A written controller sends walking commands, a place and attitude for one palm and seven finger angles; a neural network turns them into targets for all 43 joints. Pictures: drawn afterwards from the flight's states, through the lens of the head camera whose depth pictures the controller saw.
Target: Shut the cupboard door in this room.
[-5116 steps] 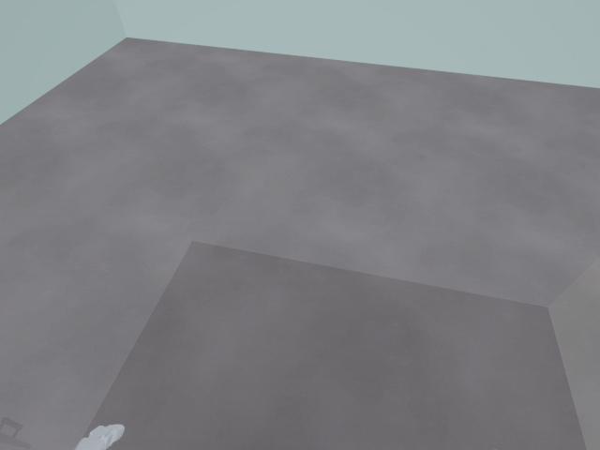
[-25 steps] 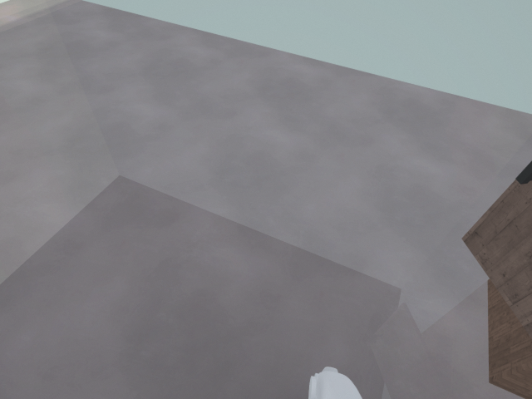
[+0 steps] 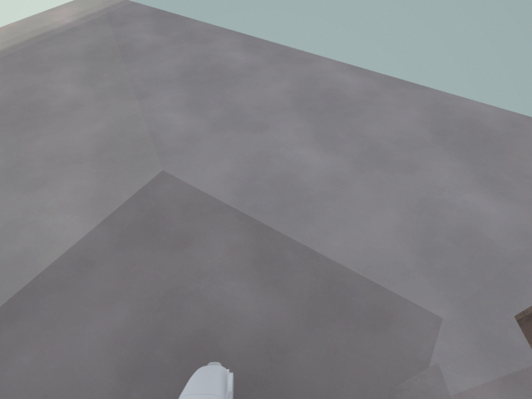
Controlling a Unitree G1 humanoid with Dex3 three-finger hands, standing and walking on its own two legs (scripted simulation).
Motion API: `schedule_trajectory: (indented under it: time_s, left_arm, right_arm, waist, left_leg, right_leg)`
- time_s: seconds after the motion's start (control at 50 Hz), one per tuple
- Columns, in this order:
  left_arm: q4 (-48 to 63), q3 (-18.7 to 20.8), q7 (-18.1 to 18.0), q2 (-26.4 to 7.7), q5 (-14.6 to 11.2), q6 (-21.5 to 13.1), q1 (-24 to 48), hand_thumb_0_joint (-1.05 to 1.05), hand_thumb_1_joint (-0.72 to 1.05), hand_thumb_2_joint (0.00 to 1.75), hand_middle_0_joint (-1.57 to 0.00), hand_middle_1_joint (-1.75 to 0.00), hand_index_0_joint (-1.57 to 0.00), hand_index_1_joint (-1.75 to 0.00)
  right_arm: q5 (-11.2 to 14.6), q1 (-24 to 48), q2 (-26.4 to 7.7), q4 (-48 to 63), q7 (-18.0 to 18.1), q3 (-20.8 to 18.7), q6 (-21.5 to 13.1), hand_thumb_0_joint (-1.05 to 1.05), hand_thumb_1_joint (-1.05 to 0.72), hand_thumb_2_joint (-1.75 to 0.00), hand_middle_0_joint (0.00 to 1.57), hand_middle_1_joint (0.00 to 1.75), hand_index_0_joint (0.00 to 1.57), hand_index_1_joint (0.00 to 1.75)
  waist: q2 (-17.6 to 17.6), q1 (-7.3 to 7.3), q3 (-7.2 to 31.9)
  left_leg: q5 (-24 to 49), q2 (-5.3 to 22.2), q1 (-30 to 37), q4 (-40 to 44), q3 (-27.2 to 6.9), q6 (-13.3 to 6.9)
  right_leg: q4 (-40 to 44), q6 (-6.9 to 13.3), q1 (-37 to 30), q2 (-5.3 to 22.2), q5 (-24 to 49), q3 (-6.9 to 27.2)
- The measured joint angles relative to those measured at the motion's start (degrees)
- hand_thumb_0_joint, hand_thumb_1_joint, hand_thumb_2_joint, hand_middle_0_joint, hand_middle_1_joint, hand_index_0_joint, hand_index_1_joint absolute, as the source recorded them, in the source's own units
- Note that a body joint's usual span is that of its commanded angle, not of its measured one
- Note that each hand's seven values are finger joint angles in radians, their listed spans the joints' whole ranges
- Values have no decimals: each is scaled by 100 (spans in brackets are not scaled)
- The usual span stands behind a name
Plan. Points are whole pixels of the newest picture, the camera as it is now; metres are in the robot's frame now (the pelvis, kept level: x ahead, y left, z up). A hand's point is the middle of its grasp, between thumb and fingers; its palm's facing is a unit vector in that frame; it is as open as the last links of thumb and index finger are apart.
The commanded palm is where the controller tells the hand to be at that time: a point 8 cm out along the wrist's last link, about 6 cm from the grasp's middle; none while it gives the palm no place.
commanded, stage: walk to a spot facing it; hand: left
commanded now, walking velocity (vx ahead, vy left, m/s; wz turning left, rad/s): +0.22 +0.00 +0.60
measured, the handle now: out of the picture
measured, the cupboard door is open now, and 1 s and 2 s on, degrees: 36 36 36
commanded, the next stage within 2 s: turn to face it in 0.14 s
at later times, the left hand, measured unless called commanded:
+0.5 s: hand out of the picture +0.15 +0.27 -0.19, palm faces +0.20 -0.96 -0.20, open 7.4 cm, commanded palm none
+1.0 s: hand (168, 313) +0.30 +0.21 -0.17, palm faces -0.17 -0.95 -0.26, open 7.4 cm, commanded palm none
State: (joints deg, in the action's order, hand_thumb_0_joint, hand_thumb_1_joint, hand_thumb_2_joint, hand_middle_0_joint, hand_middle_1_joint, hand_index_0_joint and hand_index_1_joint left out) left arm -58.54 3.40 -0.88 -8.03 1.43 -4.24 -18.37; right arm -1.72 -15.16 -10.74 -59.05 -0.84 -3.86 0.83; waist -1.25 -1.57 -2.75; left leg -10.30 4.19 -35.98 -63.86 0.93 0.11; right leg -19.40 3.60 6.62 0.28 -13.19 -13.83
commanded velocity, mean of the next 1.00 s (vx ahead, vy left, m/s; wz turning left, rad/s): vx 0.00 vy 0.00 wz -0.35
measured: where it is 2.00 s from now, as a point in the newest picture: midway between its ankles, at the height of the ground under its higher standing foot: outside the picture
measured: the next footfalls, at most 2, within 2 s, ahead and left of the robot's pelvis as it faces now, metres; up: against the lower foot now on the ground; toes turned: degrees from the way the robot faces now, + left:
left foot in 0.28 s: +0.21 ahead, +0.14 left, +0.00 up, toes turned +15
right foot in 0.84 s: +0.18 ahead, -0.07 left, +0.00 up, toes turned -13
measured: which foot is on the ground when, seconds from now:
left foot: up 0.00-0.26, down 0.28-0.86, up 0.88-1.00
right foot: down 0.00-0.26, up 0.28-0.82, down 0.84-1.00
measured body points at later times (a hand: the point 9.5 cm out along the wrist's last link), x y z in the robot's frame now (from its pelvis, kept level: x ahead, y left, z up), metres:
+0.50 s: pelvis +0.14 +0.07 -0.01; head +0.17 +0.10 +0.44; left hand +0.14 +0.32 -0.17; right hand +0.29 -0.13 -0.14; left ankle +0.17 +0.13 -0.75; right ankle +0.15 -0.11 -0.67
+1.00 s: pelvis +0.18 +0.03 -0.01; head +0.22 +0.01 +0.43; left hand +0.31 +0.26 -0.15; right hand +0.15 -0.23 -0.17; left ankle +0.16 +0.16 -0.67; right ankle +0.14 -0.06 -0.75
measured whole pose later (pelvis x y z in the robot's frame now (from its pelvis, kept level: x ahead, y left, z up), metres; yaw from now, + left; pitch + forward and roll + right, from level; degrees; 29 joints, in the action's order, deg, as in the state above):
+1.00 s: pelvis +0.18 +0.03 -0.01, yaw -12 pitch +1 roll +0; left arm -51.3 3.6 -0.8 -10.5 1.2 1.9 -11.4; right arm -1.1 -12.8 -14.1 -56.3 1.3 -3.6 4.2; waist -2.2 -0.5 -4.8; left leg -26.1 4.5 -26.9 -64.4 4.7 3.9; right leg -31.0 2.3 14.4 -1.2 -17.4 -1.8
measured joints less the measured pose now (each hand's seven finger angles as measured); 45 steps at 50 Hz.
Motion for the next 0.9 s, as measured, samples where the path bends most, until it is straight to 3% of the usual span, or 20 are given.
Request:
schedule_trajectory:
  time_s: [0.16, 0.22, 0.26, 0.28, 0.32, 0.38, 0.44, 0.52, 0.68, 0.82, 0.86, 0.9]
  left_arm:
    - [-118, -117, 5, 151, 24, 36, -316, 1, 92, 90, -20, -30, -20, -30]
    - [-119, -113, 18, 108, 31, 104, -386, 1, 91, 90, -20, -30, -20, -30]
    - [-106, -96, 31, 63, 13, 165, -452, 1, 91, 90, -20, -30, -20, -30]
    - [-89, -95, 36, 64, -19, 204, -509, 1, 91, 90, -20, -30, -20, -30]
    - [-57, -113, -4, -50, -79, 338, -351, 1, 91, 90, -20, -30, -20, -30]
    - [61, -68, -131, -213, -76, 443, -55, 1, 91, 90, -20, -30, -20, -30]
    - [163, -41, -133, -294, -39, 513, 204, 1, 91, 90, -20, -30, -19, -29]
    - [298, 29, -57, -328, -24, 657, 387, 1, 91, 90, -20, -30, -19, -29]
    - [456, 172, 105, -367, 23, 869, 565, 1, 91, 90, -20, -30, -19, -29]
    - [609, 126, 164, -315, 25, 844, 723, 1, 91, 90, -20, -30, -19, -29]
    - [685, 101, 174, -323, 34, 770, 723, 1, 91, 90, -20, -30, -19, -29]
    - [691, 62, 130, -271, 39, 656, 769, 1, 91, 90, -20, -30, -19, -29]
  right_arm:
    - [8, 840, -12, 346, -130, 92, 85, 1, -91, -90, 19, 30, 19, 30]
    - [1, 1125, -9, 536, -140, 134, 54, 1, -91, -90, 19, 30, 19, 30]
    - [-16, 1213, -46, 683, -137, 159, -18, 1, -91, -90, 19, 30, 19, 30]
    - [-42, 1208, -107, 764, -125, 174, -80, 1, -91, -90, 19, 30, 19, 30]
    - [-16, 1243, -110, 814, -25, 202, -180, 1, -91, -90, 19, 30, 20, 30]
    - [5, 1199, -15, 754, 115, 325, -200, 1, -91, -90, 19, 30, 20, 30]
    - [7, 1091, 118, 634, 206, 412, -195, 1, -91, -90, 20, 30, 20, 30]
    - [68, 903, 267, 536, 254, 383, -149, 0, -92, -90, 20, 30, 20, 30]
    - [-18, 606, 86, 424, 241, 233, -35, -1, -93, -90, 20, 30, 20, 30]
    - [-19, 251, -158, 257, 228, 97, 38, 0, -91, -90, 20, 30, 20, 30]
    - [17, 124, -235, 226, 213, 57, 74, 0, -91, -90, 20, 30, 20, 30]
    - [53, 116, -337, 190, 217, 14, 187, 1, -91, -90, 20, 30, 20, 30]
  waist:
    - [130, 264, -234]
    - [259, 346, -352]
    - [307, 340, -380]
    - [214, 331, -329]
    - [243, 344, -369]
    - [311, 460, -372]
    - [298, 474, -304]
    - [221, 423, -173]
    - [166, 268, -48]
    - [40, 114, -130]
    - [4, 102, -104]
    - [-136, 116, -142]
  left_leg:
    - [-193, -22, 222, 1624, 459, -31]
    - [-396, -187, 562, 2162, 626, -144]
    - [-149, -345, 975, 2677, 717, -239]
    - [264, -337, 1168, 2883, 671, -384]
    - [-161, -443, 1139, 2545, 652, -602]
    - [-498, -464, 1453, 2692, 723, -643]
    - [-375, -434, 1838, 3153, 807, -582]
    - [-330, -318, 2178, 3535, 965, -599]
    - [-506, -37, 2397, 3641, 1431, -489]
    - [-907, 290, 2356, 3134, 1923, -264]
    - [-1123, 421, 2233, 2745, 2035, -154]
    - [-1744, 411, 1835, 1821, 1527, 85]
  right_leg:
    - [-100, -236, -557, 156, -595, -498]
    - [-501, -408, -634, 393, -984, -644]
    - [-1210, -523, -524, 644, -1303, -712]
    - [-1877, -569, -292, 729, -1384, -658]
    - [-3598, -572, 468, 751, -1822, 112]
    - [-4714, -549, 1315, 574, -1797, 946]
    - [-4474, -566, 1757, 542, -1312, 1302]
    - [-4062, -600, 2055, 457, -921, 1499]
    - [-3361, -653, 1874, 341, -746, 1157]
    - [-2203, -478, 1156, 186, -743, 851]
    - [-1531, -311, 823, 119, -548, 845]
    - [-1574, -171, 887, -23, -776, 926]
